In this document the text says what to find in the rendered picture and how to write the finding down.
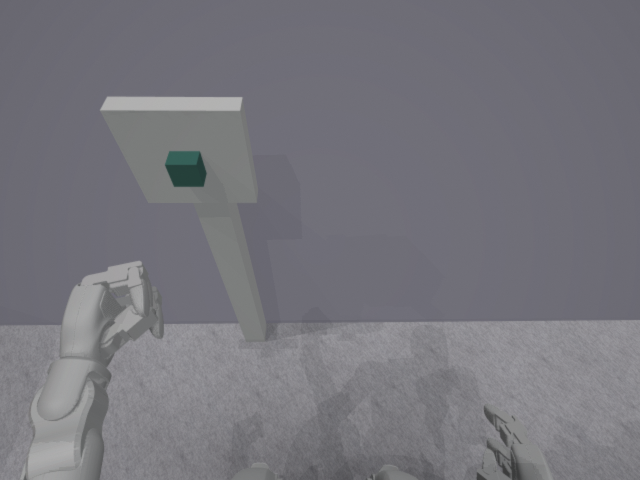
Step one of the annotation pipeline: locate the left robot hand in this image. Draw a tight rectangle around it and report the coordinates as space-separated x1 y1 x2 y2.
59 261 164 368

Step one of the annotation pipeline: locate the button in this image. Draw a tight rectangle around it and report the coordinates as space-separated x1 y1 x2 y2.
165 151 207 187

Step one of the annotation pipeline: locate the robot left forearm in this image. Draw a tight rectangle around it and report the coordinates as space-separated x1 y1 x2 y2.
20 357 112 480

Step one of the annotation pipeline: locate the panel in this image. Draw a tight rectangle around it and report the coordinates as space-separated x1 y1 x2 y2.
100 97 266 342

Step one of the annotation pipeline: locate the right robot hand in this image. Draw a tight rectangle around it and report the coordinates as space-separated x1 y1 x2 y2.
477 404 554 480

